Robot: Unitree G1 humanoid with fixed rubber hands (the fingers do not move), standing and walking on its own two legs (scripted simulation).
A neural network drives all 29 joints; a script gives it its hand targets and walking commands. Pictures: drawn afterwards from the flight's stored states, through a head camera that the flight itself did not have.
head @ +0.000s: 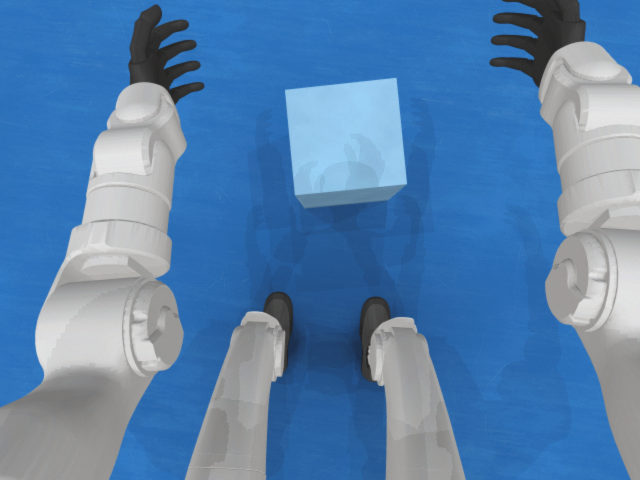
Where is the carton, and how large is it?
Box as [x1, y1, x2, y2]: [285, 78, 406, 207]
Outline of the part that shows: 396,78 285,90 294,191 296,197 304,207 386,200 406,184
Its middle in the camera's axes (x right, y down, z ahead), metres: +0.05 -0.19 +0.85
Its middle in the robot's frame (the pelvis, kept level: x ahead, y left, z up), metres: +0.56 -0.01 -0.53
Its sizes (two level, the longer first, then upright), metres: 0.210 0.200 0.250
